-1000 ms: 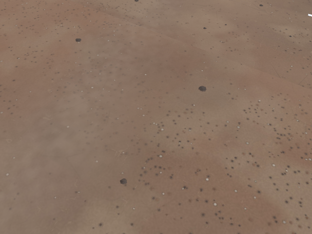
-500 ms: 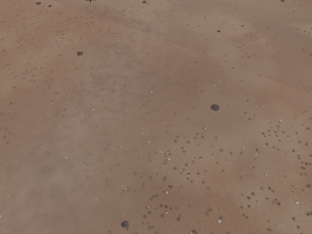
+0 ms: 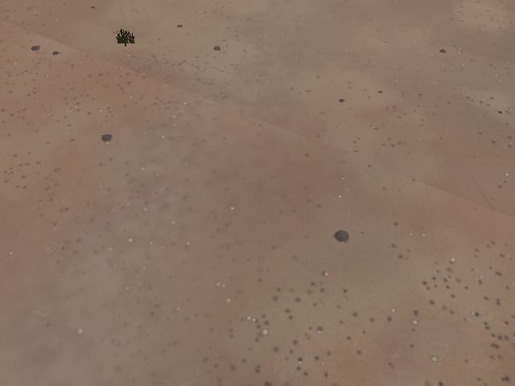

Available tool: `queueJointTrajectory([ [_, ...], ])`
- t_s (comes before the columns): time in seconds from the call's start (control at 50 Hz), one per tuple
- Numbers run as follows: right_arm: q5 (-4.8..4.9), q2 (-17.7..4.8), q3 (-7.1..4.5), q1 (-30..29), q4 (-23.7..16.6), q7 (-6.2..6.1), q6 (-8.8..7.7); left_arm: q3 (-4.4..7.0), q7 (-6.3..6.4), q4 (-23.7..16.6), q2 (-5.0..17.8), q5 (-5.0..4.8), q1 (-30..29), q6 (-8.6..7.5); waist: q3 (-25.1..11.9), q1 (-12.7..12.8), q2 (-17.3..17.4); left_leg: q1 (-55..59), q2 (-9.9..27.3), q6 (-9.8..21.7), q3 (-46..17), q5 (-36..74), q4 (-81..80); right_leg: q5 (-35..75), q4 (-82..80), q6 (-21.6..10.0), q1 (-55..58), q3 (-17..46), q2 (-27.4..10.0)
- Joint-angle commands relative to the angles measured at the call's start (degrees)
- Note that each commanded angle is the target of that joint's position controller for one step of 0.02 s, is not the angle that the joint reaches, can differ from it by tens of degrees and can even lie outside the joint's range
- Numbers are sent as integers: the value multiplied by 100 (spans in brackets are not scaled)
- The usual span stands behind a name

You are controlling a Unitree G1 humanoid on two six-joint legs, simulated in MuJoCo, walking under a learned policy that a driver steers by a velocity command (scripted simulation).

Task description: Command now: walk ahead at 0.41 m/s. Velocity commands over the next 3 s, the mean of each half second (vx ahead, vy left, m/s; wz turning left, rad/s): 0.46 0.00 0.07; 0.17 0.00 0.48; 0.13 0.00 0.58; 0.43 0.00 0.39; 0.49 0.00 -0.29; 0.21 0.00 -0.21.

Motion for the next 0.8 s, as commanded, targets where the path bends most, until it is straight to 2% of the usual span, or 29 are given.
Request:
queueJointTrajectory([
  [0.02,-24,-733,-132,239,-140,-9,-97,-10,-13,-476,107,-22,-666,-29,456,-86,612,-99,1456,838,-1176,-223,-953,307,-605,135,-494,-184,-20],
  [0.1,-56,-786,-164,377,-85,21,-113,-4,-14,-674,178,-39,-1007,-54,530,-181,644,-41,1535,840,-1047,72,-749,276,-1190,61,-209,-298,17],
  [0.14,-66,-855,-197,308,-79,30,-112,26,1,-731,252,-44,-942,-90,518,-101,695,-58,1628,790,-1030,370,-519,98,-1401,-49,141,-355,73],
  [0.16,-57,-893,-217,223,-82,32,-106,48,14,-708,279,-47,-753,-118,489,20,695,-124,1653,737,-997,559,-314,60,-1581,-118,471,-402,132],
  [0.18,-28,-913,-227,82,-96,33,-95,82,35,-583,289,-37,-317,-156,397,267,593,-301,1571,635,-866,917,108,189,-1931,-188,1104,-484,256],
  [0.2,-20,-813,-196,62,-95,47,-95,175,84,-312,442,-7,444,-225,63,564,277,-588,1284,502,-575,1554,1075,163,-2212,-287,2137,-449,378],
  [0.22,-3,-599,-120,-55,-245,67,-104,321,161,-72,899,98,1537,-306,-610,992,-427,-1307,872,285,-129,1079,2751,-678,-2618,-559,3367,707,-564],
  [0.24,91,-110,-28,232,-466,98,-115,471,182,57,1585,83,2112,-288,-994,892,-1866,-3092,-52,33,287,-1685,4597,-1786,-3562,-1138,4398,3338,-1985],
  [0.26,-48,-645,-174,7,-423,82,-66,401,168,-9,1278,-21,1656,-217,-616,694,-955,-3511,204,157,-474,-1778,5359,-1959,-3721,-1210,3867,3622,-1929],
  [0.28,-34,-661,-200,-296,-481,132,-77,295,132,-194,888,-44,1011,-224,-126,455,-407,-3591,491,230,-618,-1152,5452,-1671,-3649,-1117,3291,2868,-1701],
  [0.3,-1,-549,-181,-431,-482,167,-99,218,99,-262,589,-42,675,-266,80,307,-178,-3378,658,215,-614,-691,5246,-893,-3769,-1003,2788,2249,-1431],
  [0.34,-71,-400,-174,-405,-432,204,6,116,142,-221,263,-64,555,-358,136,76,-308,-2983,806,99,-566,-360,4891,168,-3910,-760,2394,1334,-1021],
  [0.38,-83,-332,-183,-427,-428,240,122,90,191,-66,244,-62,918,-446,109,33,-298,-2946,718,24,-547,-226,4858,1126,-3898,-717,2400,864,-966],
  [0.44,-79,-286,-174,-964,-605,272,221,87,227,58,320,-70,1290,-499,287,69,-225,-3441,722,-42,-531,210,4650,1741,-3989,-675,2499,364,-972],
  [0.46,-76,-286,-165,-1188,-687,282,234,72,234,71,295,-63,1364,-501,354,101,-214,-3580,717,-59,-514,383,4496,1845,-4026,-657,2515,228,-958],
  [0.5,-67,-222,-117,-1569,-854,287,215,18,258,50,205,-65,1293,-509,538,71,-176,-3437,617,-104,-301,710,3797,3115,-3890,-579,2338,-264,-825],
  [0.56,-59,-66,2,-2087,-1071,286,183,1,335,84,283,-114,1375,-484,495,185,-288,-2731,410,-72,259,1138,2593,4216,-3535,-461,2263,-808,-685],
  [0.6,-77,-130,16,-2065,-1124,272,180,22,397,145,379,-112,1513,-439,353,202,-386,-2455,257,26,437,1083,2257,4743,-3136,-429,2578,-908,-752],
  [0.66,-128,-430,-90,-1187,-944,225,138,109,498,85,564,-111,1331,-339,-101,-147,-550,-1666,-89,365,507,519,2004,5781,-1740,-396,2887,-974,-870],
  [0.68,-155,-561,-160,-701,-814,209,86,133,499,34,597,-114,1259,-292,-365,-334,-484,-1155,-176,508,421,649,1638,5372,-848,-374,2821,-967,-860],
  [0.7,-203,-756,-246,-266,-734,177,20,170,459,-36,672,-156,1157,-266,-595,-623,-179,-460,9,705,110,1663,951,4081,472,-204,2399,-1072,-637],
  [0.72,-191,-1364,-391,-248,-809,130,-5,105,413,-272,260,-135,1466,-252,-1125,-289,946,901,1546,1202,-1480,5167,1683,-663,2348,10,945,-1116,3],
  [0.74,28,-1620,-482,-214,-939,122,109,115,398,-429,237,-245,1817,-162,-2047,-183,1199,1815,2601,2341,-3482,6147,1312,-2424,3788,159,-212,-199,789],
  [0.76,151,-1489,-472,-563,-1114,82,242,131,379,-448,398,-108,1546,-102,-1741,-147,389,1182,2441,2290,-3104,4732,903,-1919,3771,165,-469,251,376],
  [0.78,145,-1135,-382,-1026,-1232,36,310,136,356,-574,391,-81,1068,-94,-925,-101,181,341,2168,2083,-2752,3633,565,-1515,3476,197,-627,250,233],
  [0.8,111,-881,-311,-1235,-1244,10,343,162,364,-620,405,-39,833,-73,-376,55,-87,-331,1839,1768,-2436,3150,330,-1281,2973,235,-576,284,80],
])
Next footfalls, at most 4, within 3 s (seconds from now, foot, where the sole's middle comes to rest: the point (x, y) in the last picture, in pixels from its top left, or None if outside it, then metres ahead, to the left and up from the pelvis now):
0.20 right None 0.22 -0.14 -0.79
0.70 left None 0.47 0.01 -0.79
1.30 right None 0.48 -0.17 -0.79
1.82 left None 0.52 0.18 -0.79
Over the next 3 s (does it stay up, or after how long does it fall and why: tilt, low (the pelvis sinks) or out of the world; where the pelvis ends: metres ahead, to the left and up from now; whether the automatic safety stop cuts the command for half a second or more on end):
stays up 0.88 0.43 -0.01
